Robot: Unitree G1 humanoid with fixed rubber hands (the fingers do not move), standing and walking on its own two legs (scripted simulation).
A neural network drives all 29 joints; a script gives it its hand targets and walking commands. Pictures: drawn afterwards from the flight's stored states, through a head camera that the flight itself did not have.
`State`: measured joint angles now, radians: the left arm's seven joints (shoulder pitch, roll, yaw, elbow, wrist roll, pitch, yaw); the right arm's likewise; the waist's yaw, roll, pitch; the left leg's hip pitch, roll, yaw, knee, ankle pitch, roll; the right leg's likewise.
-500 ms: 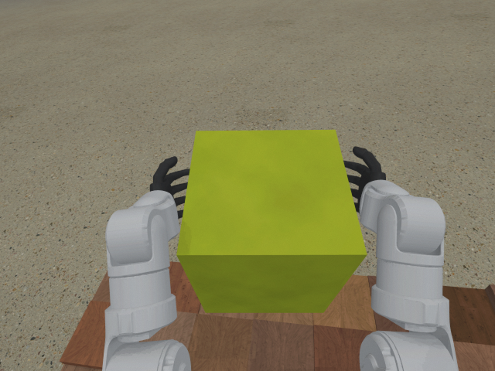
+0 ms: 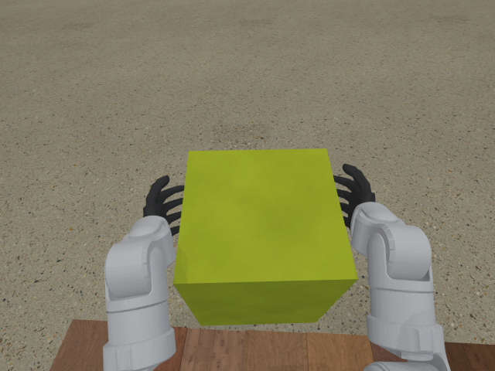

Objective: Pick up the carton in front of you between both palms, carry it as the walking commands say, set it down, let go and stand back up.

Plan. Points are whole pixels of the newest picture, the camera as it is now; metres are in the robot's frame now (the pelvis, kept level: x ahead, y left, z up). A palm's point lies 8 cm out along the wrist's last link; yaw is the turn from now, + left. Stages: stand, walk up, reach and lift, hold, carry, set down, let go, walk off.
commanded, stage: carry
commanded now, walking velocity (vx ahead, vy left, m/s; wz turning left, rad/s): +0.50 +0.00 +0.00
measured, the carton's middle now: (258, 244) +0.33 +0.00 +0.05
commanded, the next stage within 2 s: none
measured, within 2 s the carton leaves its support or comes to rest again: neither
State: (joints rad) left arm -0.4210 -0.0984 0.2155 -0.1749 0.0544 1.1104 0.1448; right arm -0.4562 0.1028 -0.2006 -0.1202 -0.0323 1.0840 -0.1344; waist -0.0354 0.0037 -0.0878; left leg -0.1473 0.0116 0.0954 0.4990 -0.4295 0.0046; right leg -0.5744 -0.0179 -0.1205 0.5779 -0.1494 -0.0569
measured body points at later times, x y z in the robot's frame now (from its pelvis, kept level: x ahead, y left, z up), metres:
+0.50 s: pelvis +0.30 +0.00 -0.02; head +0.31 +0.00 +0.43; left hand +0.64 +0.16 +0.09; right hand +0.65 -0.15 +0.09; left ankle +0.45 +0.08 -0.74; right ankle +0.14 -0.09 -0.73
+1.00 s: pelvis +0.63 -0.01 -0.05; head +0.63 -0.01 +0.40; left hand +0.96 +0.13 +0.06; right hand +0.95 -0.18 +0.07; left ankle +0.46 +0.08 -0.76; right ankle +0.78 -0.09 -0.76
